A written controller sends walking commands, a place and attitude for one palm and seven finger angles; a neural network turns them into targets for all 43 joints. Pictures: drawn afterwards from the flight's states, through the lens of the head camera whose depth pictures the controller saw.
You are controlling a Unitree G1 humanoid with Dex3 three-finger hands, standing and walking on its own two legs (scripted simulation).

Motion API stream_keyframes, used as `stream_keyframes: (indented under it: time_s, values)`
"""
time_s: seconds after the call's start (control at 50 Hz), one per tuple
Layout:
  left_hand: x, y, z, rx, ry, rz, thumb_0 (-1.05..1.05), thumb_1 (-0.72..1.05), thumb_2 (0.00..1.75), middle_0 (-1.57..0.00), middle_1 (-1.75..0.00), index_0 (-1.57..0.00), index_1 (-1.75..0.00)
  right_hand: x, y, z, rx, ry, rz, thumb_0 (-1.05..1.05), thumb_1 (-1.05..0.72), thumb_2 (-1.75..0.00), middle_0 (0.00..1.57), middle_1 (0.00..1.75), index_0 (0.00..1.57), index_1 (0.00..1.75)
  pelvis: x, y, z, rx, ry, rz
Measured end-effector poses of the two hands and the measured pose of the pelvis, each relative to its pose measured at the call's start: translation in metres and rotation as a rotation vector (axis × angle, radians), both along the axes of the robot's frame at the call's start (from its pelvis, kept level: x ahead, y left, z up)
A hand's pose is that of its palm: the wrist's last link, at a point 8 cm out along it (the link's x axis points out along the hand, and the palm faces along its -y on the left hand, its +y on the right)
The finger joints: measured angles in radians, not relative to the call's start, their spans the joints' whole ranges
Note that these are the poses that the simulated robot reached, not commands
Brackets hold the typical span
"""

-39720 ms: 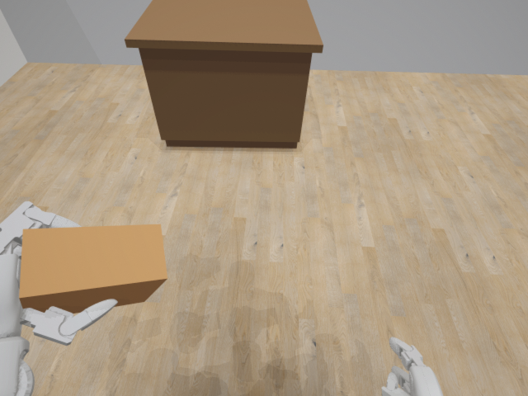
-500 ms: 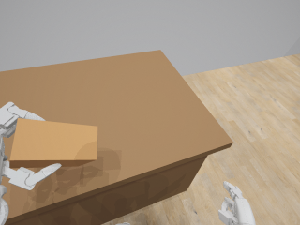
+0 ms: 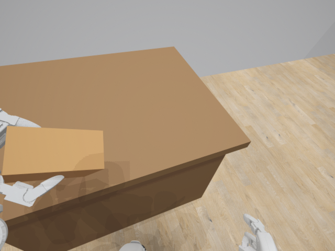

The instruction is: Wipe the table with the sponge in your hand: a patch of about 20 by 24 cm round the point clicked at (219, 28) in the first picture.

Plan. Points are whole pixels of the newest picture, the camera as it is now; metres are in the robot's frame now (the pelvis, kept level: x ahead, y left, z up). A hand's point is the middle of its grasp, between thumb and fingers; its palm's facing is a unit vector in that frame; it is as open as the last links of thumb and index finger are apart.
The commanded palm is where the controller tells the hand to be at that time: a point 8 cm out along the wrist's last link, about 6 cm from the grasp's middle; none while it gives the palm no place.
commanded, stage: step back with the hand held close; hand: left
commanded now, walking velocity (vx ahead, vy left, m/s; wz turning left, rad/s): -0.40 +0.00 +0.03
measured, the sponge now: (68, 156) +0.24 +0.21 +0.15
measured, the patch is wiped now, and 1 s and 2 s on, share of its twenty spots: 1.00 1.00 1.00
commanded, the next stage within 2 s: stop stepping back and stand still in 0.26 s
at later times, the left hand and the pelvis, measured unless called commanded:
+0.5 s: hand out of the picture +0.07 +0.22 +0.17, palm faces +0.30 -0.89 -0.35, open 10.7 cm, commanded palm +0.02 +0.27 +0.20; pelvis -0.15 +0.00 +0.01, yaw -3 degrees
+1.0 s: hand out of the picture -0.10 +0.23 +0.18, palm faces +0.39 -0.83 -0.40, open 10.7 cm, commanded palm -0.14 +0.26 +0.20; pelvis -0.30 -0.02 +0.00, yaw +0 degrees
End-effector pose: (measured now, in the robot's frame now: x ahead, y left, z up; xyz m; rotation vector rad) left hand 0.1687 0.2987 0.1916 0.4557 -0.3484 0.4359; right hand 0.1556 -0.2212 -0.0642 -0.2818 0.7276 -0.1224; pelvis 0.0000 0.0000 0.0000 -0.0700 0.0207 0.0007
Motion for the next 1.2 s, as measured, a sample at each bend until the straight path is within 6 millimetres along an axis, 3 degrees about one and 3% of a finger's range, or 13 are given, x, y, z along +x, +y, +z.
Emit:
stream_keyframes:
  time_s: [0.08,0.16,0.26,0.36,0.48,0.56,0.66,0.8,0.88,0.96,1.08,1.14,1.2]
  values:
    - [-0.01,-0.026,-0.001,-0.007,-0.01,-0.082,-0.01,-0.55,1.03,-0.66,-1.3,-0.7,-1.29,-0.017,0.001,-0.007,0.043,-0.029,0.013,0.02,-0.9,-0.9,0.2,0.3,0.21,0.3,-0.023,-0.008,-0.005,-0.006,0.001,-0.013]
    - [-0.029,-0.045,0.006,-0.003,-0.006,-0.187,-0.01,-0.55,1.03,-0.66,-1.3,-0.7,-1.29,-0.043,-0.006,-0.004,0.055,0.005,-0.043,0.02,-0.9,-0.9,0.2,0.3,0.21,0.3,-0.037,-0.009,0.002,-0.002,-0.02,-0.003]
    - [-0.05,-0.029,0.009,0.022,-0.013,-0.193,-0.01,-0.55,1.03,-0.67,-1.3,-0.7,-1.28,-0.069,-0.014,0.013,-0.008,0.014,-0.073,0.02,-0.9,-0.9,0.2,0.3,0.21,0.3,-0.058,-0.002,0.007,0.038,0.01,-0.006]
    - [-0.073,-0.007,-0.006,0.03,0.022,-0.135,-0.01,-0.55,1.03,-0.67,-1.3,-0.7,-1.29,-0.094,-0.02,0.019,-0.033,-0.041,-0.081,0.02,-0.9,-0.9,0.2,0.3,0.2,0.3,-0.101,0.003,0.0,0.06,-0.005,-0.046]
    - [-0.124,-0.029,-0.009,-0.039,0.07,-0.167,-0.01,-0.55,1.03,-0.66,-1.3,-0.7,-1.29,-0.148,-0.021,0.028,0.001,-0.085,-0.074,0.02,-0.9,-0.9,0.2,0.3,0.2,0.3,-0.143,-0.001,0.006,0.04,-0.033,-0.049]
    - [-0.16,-0.04,0.002,0.015,0.075,-0.161,-0.01,-0.55,1.03,-0.67,-1.3,-0.7,-1.29,-0.183,-0.025,0.016,0.019,-0.057,-0.073,0.02,-0.9,-0.9,0.2,0.3,0.2,0.3,-0.167,-0.011,0.006,0.036,-0.031,-0.029]
    - [-0.204,-0.038,0.003,0.032,0.074,-0.09,-0.01,-0.55,1.03,-0.67,-1.3,-0.7,-1.29,-0.219,-0.034,-0.011,0.046,0.013,-0.047,0.02,-0.9,-0.9,0.2,0.3,0.2,0.3,-0.201,-0.02,0.0,0.006,-0.062,0.014]
    - [-0.246,-0.036,-0.015,-0.063,0.08,-0.079,-0.01,-0.55,1.03,-0.67,-1.3,-0.7,-1.29,-0.27,-0.045,0.003,0.037,0.008,-0.071,0.02,-0.9,-0.9,0.2,0.3,0.2,0.3,-0.243,-0.026,0.007,0.063,0.003,0.009]
    - [-0.272,-0.037,-0.014,-0.029,0.039,-0.112,-0.01,-0.55,1.03,-0.67,-1.3,-0.7,-1.29,-0.29,-0.052,0.005,-0.027,-0.063,-0.076,0.02,-0.9,-0.9,0.2,0.3,0.2,0.3,-0.271,-0.019,-0.007,0.073,0.028,0.021]
    - [-0.295,-0.035,-0.006,0.026,0.044,-0.092,-0.01,-0.55,1.03,-0.67,-1.3,-0.7,-1.29,-0.312,-0.048,0.006,0.02,-0.126,-0.123,0.02,-0.9,-0.9,0.2,0.3,0.2,0.3,-0.291,-0.019,-0.005,0.128,-0.024,-0.008]
    - [-0.323,-0.036,0.005,0.033,0.054,-0.028,-0.01,-0.55,1.03,-0.67,-1.3,-0.7,-1.29,-0.346,-0.039,-0.017,0.102,-0.053,-0.067,0.02,-0.9,-0.9,0.2,0.3,0.2,0.3,-0.311,-0.029,0.0,0.091,-0.047,0.028]
    - [-0.339,-0.043,-0.001,0.042,0.036,-0.013,-0.01,-0.55,1.03,-0.67,-1.3,-0.7,-1.29,-0.353,-0.042,-0.037,0.101,-0.013,-0.023,0.02,-0.9,-0.9,0.2,0.3,0.2,0.3,-0.326,-0.036,-0.014,0.056,-0.061,0.049]
    - [-0.354,-0.052,-0.011,-0.019,0.038,-0.041,-0.01,-0.55,1.03,-0.67,-1.3,-0.7,-1.29,-0.362,-0.046,-0.039,0.086,0.038,-0.013,0.02,-0.9,-0.9,0.2,0.3,0.2,0.3,-0.34,-0.037,-0.014,0.042,-0.062,0.045]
